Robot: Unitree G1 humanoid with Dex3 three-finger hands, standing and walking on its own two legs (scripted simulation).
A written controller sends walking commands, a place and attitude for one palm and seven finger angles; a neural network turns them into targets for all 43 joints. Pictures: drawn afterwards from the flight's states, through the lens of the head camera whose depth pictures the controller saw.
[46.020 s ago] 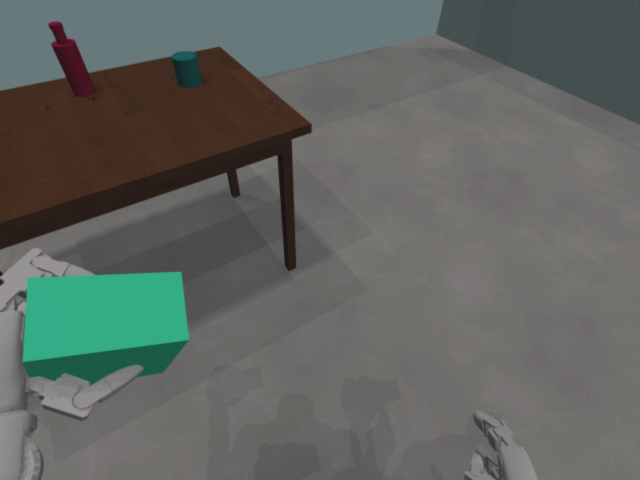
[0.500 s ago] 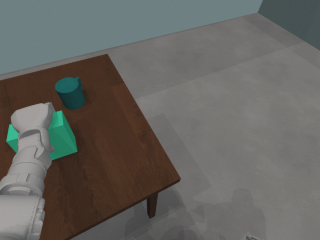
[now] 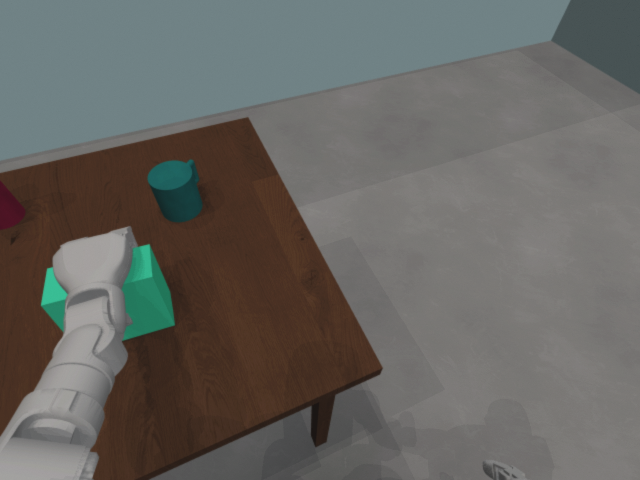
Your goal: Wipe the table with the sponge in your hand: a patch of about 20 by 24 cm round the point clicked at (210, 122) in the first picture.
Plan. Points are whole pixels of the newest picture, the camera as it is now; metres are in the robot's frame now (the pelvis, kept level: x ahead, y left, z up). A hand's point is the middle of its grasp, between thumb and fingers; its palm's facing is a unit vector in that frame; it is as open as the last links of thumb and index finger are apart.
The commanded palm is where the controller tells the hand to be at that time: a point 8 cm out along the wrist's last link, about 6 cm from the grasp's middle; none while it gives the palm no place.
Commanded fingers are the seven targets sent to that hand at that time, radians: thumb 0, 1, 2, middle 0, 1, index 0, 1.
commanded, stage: wipe back along the first lane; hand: left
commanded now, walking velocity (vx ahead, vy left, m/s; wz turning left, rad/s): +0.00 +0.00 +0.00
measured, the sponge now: (119, 306) +0.34 +0.32 -0.05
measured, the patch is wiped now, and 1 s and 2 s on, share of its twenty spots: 1.00 1.00 1.00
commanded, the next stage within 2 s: none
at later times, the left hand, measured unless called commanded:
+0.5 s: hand (117, 316) +0.31 +0.30 +0.00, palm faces -0.07 -0.04 -1.00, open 10.7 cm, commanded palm +0.27 +0.27 +0.03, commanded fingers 0.00 0.10 1.30 -1.20 -1.60 -1.20 -1.60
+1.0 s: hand (125, 347) +0.27 +0.27 +0.00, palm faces -0.05 -0.05 -1.00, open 10.7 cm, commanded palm +0.22 +0.24 +0.03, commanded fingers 0.00 0.10 1.30 -1.20 -1.60 -1.20 -1.60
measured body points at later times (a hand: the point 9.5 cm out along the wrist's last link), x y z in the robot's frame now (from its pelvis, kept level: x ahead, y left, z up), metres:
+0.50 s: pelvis +0.00 -0.02 +0.00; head +0.03 -0.02 +0.45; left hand +0.31 +0.29 +0.05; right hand +0.16 -0.26 -0.11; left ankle -0.03 +0.04 -0.72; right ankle -0.02 -0.13 -0.72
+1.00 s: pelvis +0.01 -0.02 +0.01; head +0.02 -0.04 +0.46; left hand +0.27 +0.27 +0.05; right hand +0.20 -0.26 -0.10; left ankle -0.03 +0.04 -0.72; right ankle -0.02 -0.13 -0.72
